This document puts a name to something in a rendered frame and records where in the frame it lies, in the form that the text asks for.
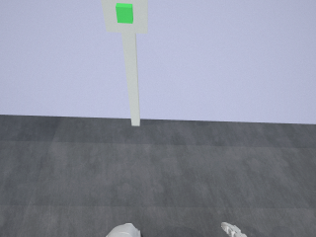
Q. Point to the robot left thigh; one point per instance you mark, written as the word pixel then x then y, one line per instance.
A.
pixel 125 230

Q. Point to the button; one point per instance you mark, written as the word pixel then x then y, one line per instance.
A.
pixel 124 13

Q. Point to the panel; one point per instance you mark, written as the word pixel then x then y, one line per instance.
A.
pixel 128 35

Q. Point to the right robot hand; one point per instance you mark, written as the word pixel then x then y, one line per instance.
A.
pixel 232 230

